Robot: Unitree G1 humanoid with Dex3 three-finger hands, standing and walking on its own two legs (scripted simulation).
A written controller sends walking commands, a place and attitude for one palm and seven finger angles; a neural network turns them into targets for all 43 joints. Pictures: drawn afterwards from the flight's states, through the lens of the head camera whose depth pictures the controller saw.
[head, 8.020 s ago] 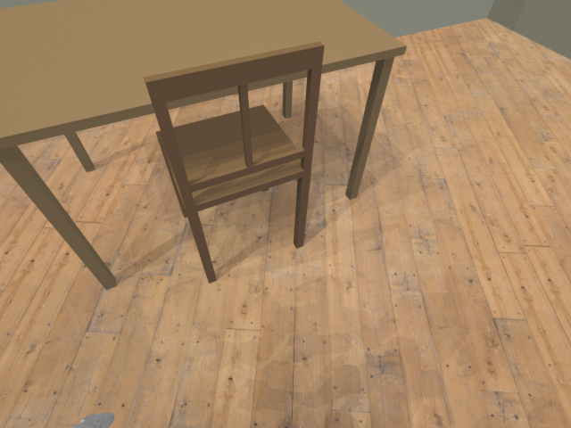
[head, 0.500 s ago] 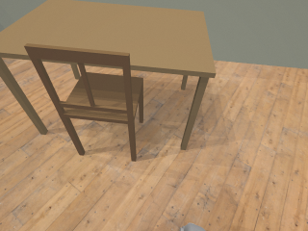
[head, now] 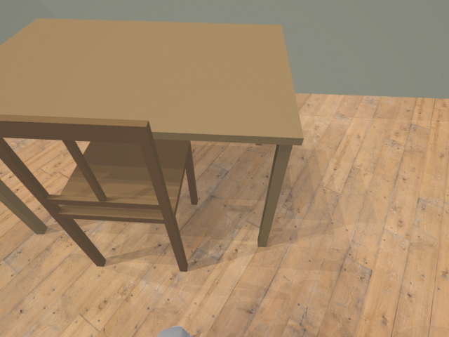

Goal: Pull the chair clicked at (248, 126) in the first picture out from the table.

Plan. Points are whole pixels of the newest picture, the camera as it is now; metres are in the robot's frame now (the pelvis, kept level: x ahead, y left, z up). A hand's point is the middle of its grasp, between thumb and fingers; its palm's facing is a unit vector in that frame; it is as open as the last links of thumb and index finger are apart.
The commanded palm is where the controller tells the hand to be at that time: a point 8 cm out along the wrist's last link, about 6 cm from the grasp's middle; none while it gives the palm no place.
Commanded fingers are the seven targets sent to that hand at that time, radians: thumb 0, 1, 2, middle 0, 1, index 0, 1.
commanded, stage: come to a stop and stand still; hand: left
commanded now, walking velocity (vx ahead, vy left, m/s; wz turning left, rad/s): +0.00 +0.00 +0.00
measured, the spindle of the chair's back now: (87, 172) +0.53 +0.41 -0.10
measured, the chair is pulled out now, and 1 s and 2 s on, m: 0.00 0.00 0.00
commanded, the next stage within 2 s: look again from close up in 1.30 s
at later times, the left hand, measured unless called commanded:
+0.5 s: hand out of the picture +0.07 +0.21 -0.18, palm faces +0.02 -0.96 -0.27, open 7.4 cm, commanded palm none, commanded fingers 0.00 0.90 0.90 -0.20 -0.30 -0.20 -0.30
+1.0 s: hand out of the picture +0.00 +0.19 -0.18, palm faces +0.07 -0.98 -0.21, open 7.4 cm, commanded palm none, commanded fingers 0.00 0.90 0.90 -0.20 -0.30 -0.20 -0.30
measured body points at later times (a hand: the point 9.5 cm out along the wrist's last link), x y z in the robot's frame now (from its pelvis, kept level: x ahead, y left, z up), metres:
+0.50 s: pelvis +0.02 +0.01 -0.01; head +0.05 +0.00 +0.44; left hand +0.07 +0.26 -0.16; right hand +0.10 -0.23 -0.16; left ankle +0.11 +0.14 -0.74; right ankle +0.00 -0.12 -0.72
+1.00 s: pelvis +0.00 +0.01 +0.00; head +0.02 +0.01 +0.45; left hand +0.00 +0.24 -0.16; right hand +0.00 -0.23 -0.16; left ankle -0.02 +0.13 -0.74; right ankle +0.01 -0.12 -0.74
